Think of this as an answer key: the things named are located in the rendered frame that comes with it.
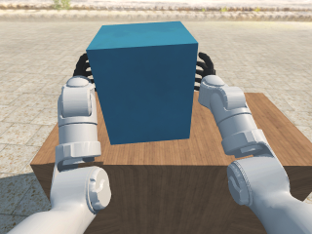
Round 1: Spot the robot right upper arm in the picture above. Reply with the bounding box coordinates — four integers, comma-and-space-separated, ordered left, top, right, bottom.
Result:
226, 153, 312, 234

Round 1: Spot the carton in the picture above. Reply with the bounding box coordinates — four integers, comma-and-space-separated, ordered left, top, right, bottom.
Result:
86, 20, 199, 145

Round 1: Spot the pedestal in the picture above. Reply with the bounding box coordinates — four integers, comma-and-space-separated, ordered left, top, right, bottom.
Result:
29, 91, 312, 234

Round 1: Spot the right robot hand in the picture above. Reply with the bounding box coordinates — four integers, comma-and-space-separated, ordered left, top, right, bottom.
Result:
194, 52, 216, 91

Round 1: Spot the robot left upper arm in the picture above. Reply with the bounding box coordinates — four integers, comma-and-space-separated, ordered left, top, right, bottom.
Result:
6, 166, 111, 234

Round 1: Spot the left robot hand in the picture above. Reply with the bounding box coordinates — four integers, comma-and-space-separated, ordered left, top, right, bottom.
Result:
72, 53, 97, 92

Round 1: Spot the robot left forearm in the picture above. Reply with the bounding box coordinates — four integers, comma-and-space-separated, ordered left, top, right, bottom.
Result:
50, 75, 101, 204

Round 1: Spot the robot right forearm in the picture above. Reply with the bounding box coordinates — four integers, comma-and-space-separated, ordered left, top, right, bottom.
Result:
198, 75, 291, 191

